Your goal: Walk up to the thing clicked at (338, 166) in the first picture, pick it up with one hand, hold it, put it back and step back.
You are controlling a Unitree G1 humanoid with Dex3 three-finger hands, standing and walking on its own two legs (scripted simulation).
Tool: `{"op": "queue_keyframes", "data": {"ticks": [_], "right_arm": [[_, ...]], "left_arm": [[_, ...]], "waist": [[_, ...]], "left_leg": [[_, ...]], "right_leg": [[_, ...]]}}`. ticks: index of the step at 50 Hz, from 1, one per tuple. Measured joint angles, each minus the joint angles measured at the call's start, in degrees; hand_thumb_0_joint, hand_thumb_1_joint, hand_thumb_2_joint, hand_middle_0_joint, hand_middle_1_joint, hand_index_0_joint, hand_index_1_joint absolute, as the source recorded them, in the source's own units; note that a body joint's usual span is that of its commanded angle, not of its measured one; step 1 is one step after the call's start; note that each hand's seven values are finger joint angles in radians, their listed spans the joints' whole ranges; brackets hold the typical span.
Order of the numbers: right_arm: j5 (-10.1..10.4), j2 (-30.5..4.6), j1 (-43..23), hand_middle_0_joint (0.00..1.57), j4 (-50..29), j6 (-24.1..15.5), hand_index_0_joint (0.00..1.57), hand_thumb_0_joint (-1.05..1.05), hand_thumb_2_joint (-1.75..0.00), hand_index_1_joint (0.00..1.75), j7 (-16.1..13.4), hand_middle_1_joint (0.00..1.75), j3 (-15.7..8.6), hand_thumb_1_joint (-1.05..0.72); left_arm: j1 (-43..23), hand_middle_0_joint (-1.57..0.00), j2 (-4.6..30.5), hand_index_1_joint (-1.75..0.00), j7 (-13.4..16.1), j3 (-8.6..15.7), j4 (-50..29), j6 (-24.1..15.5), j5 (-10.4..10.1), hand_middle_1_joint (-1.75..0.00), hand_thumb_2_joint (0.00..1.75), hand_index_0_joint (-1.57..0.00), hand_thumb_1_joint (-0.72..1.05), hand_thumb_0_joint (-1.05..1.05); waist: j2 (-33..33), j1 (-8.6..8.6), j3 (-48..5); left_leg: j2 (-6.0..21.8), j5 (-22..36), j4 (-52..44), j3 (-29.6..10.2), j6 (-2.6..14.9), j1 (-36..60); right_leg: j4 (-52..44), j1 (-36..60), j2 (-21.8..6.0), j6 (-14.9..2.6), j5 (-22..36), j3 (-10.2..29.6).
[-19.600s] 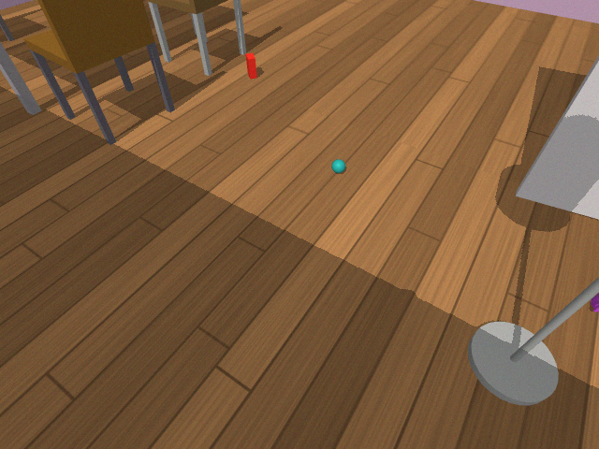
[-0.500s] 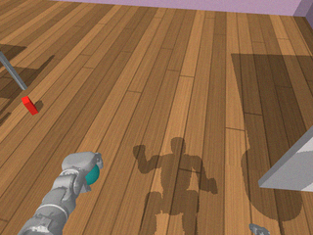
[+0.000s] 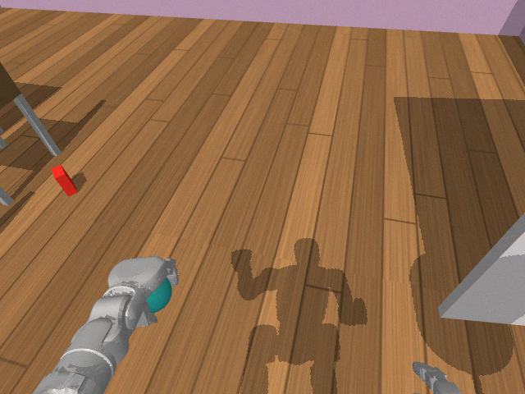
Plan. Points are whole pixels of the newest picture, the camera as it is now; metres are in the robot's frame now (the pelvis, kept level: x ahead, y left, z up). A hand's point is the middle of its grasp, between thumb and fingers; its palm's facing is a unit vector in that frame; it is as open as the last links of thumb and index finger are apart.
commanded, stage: hold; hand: left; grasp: from above
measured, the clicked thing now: (151, 292) +0.31 +0.22 -0.06
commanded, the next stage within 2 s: crouch in 0.92 s
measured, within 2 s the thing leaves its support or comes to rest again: neither
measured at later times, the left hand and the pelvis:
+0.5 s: hand (147, 303) +0.28 +0.22 -0.04, palm faces -0.47 -0.05 -0.88, open 9.0 cm; pelvis +0.00 +0.00 +0.00, yaw +0 degrees
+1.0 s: hand (147, 301) +0.29 +0.22 -0.04, palm faces -0.48 -0.05 -0.88, open 9.0 cm; pelvis +0.00 +0.00 +0.00, yaw +0 degrees
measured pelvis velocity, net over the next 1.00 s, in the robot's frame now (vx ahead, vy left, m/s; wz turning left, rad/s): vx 0.00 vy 0.00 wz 0.00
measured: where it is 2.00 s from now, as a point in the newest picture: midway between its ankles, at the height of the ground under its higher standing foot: outside the picture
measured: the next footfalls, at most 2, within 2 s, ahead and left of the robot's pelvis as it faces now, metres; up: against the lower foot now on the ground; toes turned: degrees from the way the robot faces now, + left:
none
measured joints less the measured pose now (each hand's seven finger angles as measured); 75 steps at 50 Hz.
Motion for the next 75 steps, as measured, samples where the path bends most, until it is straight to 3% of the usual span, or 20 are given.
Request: {"op": "queue_keyframes", "data": {"ticks": [24, 52, 66, 70, 75], "right_arm": [[0.37, 0.12, -1.57, 0.20, -0.66, -0.05, 0.20, 0.01, -0.89, 0.30, -0.62, 0.30, 0.84, -0.91], [0.39, 0.23, -1.71, 0.20, -0.31, 0.77, 0.20, 0.01, -0.90, 0.30, -0.93, 0.30, 0.50, -0.91], [-0.14, 0.56, -1.57, 0.20, -0.11, 1.21, 0.20, 0.01, -0.89, 0.30, 0.01, 0.30, 0.11, -0.90], [-0.92, 0.41, -1.48, 0.20, 0.36, 0.98, 0.20, 0.01, -0.89, 0.30, 0.63, 0.30, -0.18, -0.90], [-2.46, -0.43, -0.64, 0.20, 1.01, -0.16, 0.20, 0.01, -0.89, 0.30, 1.72, 0.30, -1.17, -0.90]], "left_arm": [[1.24, -0.60, 0.34, -0.78, -2.92, -0.45, -3.78, -0.13, -0.48, -0.84, 0.72, -0.61, 0.11, 0.01], [1.43, -0.60, 0.53, -0.79, -2.50, -0.18, -3.64, -1.02, 0.17, -0.85, 0.71, -0.61, 0.10, 0.01], [-0.52, -0.58, -0.84, -0.82, 4.36, 0.81, 4.40, -1.68, 2.37, -0.88, 0.74, -0.59, 0.10, 0.01], [-2.78, -0.58, -1.15, -0.82, 7.83, 0.77, 10.03, -2.95, 4.33, -0.87, 0.74, -0.60, 0.10, 0.01], [-7.38, -0.58, -0.92, -0.82, 13.98, 2.14, 16.58, -4.89, 8.14, -0.88, 0.74, -0.60, 0.10, 0.01]], "waist": [[0.33, 0.59, 0.70], [0.01, 0.74, 0.98], [-1.20, -0.55, 1.16], [-2.18, -1.25, 0.75], [-2.75, -2.30, -2.07]], "left_leg": [[-0.11, 1.65, -2.79, 0.03, -0.14, 2.81], [-0.13, 1.62, -3.82, -0.06, -0.20, 3.50], [-0.31, 0.92, -1.42, -0.64, -0.17, -0.16], [-0.18, -0.76, 3.63, -1.14, -0.25, -6.29], [0.32, -5.34, 16.34, -2.05, -0.40, -20.64]], "right_leg": [[-2.05, 2.46, -0.05, -0.17, 1.25, 0.02], [-3.07, 3.18, -0.05, -0.23, 1.19, -0.07], [-0.77, -0.20, -0.25, -0.18, 0.32, -0.57], [3.81, -5.94, -0.18, -0.26, -1.25, -0.95], [15.43, -19.57, 0.22, -0.13, -5.43, -1.50]]}}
